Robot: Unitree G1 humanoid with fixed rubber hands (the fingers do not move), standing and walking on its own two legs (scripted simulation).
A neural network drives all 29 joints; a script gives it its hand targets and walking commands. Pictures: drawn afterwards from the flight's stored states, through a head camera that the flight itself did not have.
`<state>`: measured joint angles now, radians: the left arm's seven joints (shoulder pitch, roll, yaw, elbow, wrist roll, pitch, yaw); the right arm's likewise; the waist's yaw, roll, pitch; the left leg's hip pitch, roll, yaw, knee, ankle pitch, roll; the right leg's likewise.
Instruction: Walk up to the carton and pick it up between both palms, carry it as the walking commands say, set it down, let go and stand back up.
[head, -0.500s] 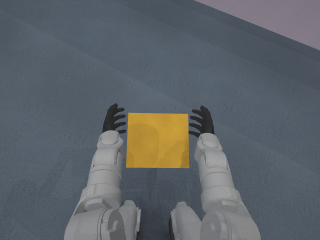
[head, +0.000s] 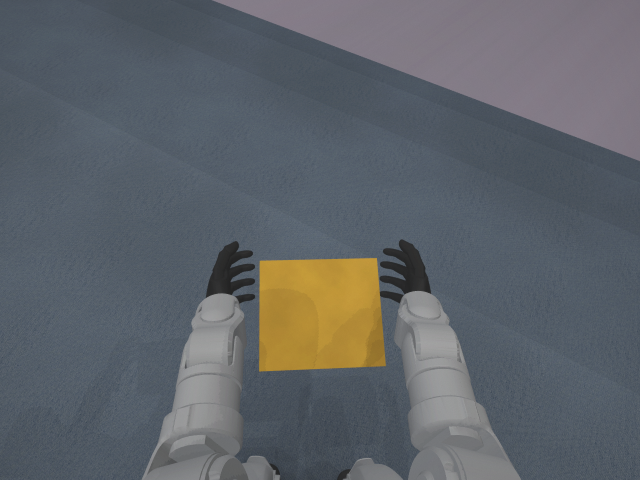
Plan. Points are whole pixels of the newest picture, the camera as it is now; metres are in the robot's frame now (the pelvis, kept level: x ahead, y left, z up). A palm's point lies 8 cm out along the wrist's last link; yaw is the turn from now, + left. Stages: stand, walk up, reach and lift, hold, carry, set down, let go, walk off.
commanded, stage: reach and lift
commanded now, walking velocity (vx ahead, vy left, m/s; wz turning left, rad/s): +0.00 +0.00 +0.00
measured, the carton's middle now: (318, 317) +0.36 +0.00 -0.11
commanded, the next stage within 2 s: hold in 1.74 s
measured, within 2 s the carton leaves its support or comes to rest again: neither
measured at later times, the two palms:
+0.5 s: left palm (213, 279) +0.33 +0.12 +0.06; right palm (436, 279) +0.33 -0.13 +0.06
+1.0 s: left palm (209, 274) +0.32 +0.12 +0.09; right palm (444, 280) +0.32 -0.13 +0.09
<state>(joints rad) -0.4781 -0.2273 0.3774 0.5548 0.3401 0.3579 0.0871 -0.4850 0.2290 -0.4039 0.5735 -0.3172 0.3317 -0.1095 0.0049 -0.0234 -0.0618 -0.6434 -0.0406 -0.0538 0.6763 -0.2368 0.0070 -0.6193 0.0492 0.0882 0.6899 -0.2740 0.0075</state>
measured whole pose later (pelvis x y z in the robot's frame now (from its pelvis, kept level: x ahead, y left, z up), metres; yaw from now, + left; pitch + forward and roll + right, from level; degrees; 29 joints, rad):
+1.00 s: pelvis +0.01 +0.00 +0.03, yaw +0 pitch -9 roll +0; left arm -0.48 -0.23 0.33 0.48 0.36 0.72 0.09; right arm -0.47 0.22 -0.34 0.48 -0.37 0.72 -0.08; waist -0.01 -0.01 0.02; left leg -0.09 -0.04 -0.06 0.42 -0.18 0.01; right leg -0.07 0.03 0.10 0.44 -0.22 0.00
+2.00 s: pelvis +0.01 -0.01 +0.02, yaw +0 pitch -9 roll +0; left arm -0.38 -0.19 0.23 0.39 0.29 0.76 0.06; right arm -0.39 0.19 -0.24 0.42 -0.31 0.75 -0.07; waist 0.00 -0.01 0.01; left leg -0.08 -0.04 -0.07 0.43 -0.18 0.00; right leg -0.07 0.04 0.09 0.46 -0.23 -0.01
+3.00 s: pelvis +0.01 -0.01 +0.02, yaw +0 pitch -9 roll +0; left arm -0.34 -0.18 0.20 0.36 0.28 0.78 0.06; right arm -0.36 0.18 -0.21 0.38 -0.29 0.77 -0.07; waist 0.00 -0.01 0.00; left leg -0.10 -0.04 -0.07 0.44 -0.19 0.00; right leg -0.09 0.04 0.09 0.47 -0.23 -0.01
